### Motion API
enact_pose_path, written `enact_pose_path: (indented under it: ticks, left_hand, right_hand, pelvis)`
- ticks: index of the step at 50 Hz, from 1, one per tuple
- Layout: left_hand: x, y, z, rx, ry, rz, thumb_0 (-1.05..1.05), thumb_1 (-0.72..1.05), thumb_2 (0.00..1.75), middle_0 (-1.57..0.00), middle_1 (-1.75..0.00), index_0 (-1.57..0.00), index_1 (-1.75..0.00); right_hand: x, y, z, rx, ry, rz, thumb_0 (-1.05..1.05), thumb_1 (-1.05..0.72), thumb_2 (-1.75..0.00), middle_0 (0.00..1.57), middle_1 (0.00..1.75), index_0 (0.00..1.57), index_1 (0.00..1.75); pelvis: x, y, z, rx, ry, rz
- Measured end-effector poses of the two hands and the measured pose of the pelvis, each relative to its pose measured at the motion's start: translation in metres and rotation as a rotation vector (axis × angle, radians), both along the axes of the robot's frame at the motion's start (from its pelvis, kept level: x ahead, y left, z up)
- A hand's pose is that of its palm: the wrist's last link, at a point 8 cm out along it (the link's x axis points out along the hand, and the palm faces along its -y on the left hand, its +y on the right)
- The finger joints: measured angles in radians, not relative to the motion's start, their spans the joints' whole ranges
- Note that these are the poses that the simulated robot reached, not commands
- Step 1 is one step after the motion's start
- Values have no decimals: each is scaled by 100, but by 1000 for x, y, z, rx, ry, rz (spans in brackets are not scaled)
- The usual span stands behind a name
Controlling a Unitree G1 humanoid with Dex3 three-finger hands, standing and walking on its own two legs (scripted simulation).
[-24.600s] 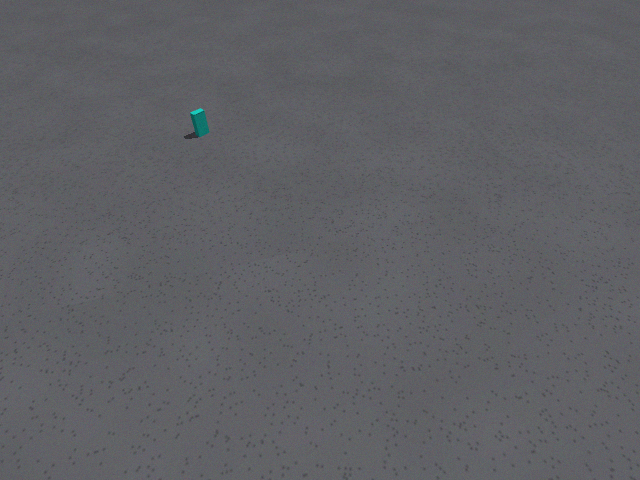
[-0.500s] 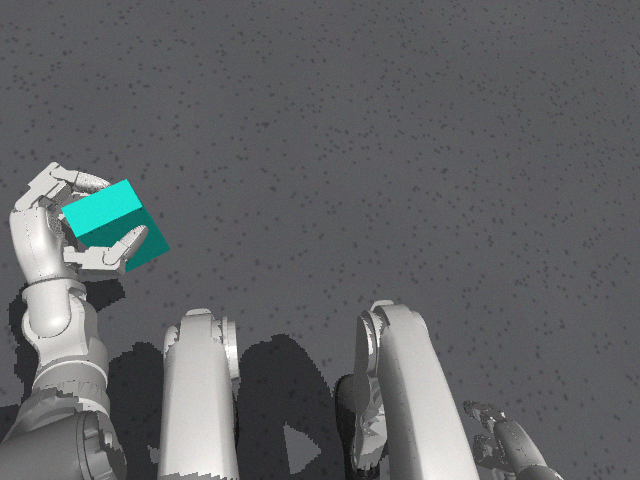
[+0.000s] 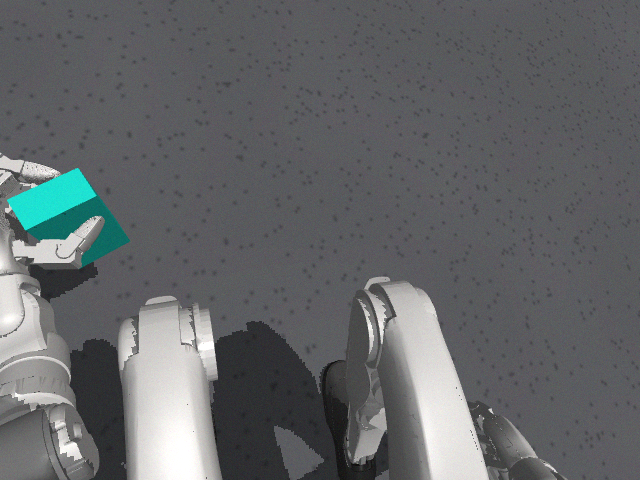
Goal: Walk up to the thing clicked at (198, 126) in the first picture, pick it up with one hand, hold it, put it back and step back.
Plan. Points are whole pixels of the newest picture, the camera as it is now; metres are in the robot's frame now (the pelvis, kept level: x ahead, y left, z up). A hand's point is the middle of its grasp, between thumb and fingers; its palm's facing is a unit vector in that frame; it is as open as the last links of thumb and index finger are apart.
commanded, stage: crouch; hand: left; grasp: from the side
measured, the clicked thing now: (78, 223) +0.42 +0.27 -0.11
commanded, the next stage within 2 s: lower in 0.32 s
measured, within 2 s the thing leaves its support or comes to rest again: rests again in 1.68 s
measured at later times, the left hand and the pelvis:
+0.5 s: hand (65, 223) +0.43 +0.29 -0.12, palm faces +0.31 -0.95 +0.00, open 8.6 cm; pelvis +0.00 +0.00 -0.02, yaw -2 degrees
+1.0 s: hand (82, 234) +0.43 +0.29 -0.18, palm faces +0.33 -0.95 +0.01, open 8.6 cm; pelvis +0.00 +0.01 -0.03, yaw -5 degrees
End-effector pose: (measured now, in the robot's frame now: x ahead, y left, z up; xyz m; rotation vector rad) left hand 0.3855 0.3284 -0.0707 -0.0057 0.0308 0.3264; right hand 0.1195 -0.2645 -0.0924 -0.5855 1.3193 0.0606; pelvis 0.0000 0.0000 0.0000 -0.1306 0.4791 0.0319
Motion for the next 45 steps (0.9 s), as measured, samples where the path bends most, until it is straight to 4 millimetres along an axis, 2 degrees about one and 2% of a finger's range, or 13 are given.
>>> enact_pose_path:
  ticks: [10,24,36,45]
  left_hand:
    - [3,2,-20,5,-3,-8,2,-31,104,-90,-118,-88,-116]
    - [5,3,-43,-3,-1,-9,2,-31,104,-90,-118,-88,-115]
    - [1,1,-81,-28,35,11,2,-31,104,-91,-118,-89,-115]
    - [8,4,-98,-25,19,10,2,-31,104,-91,-117,-89,-115]
  right_hand:
    - [11,-2,-5,-28,0,50,1,-92,-91,20,30,20,30]
    - [10,-1,-7,-53,26,91,1,-92,-91,20,30,20,30]
    - [7,2,1,-98,49,162,1,-92,-91,21,30,20,30]
    - [6,4,10,-146,78,228,0,-92,-91,21,30,20,30]
  pelvis:
    - [1,1,-13,-18,-30,-11]
    - [2,4,-22,-39,-59,-24]
    - [-2,7,-30,-64,-112,-39]
    - [-3,11,-34,-93,-145,-49]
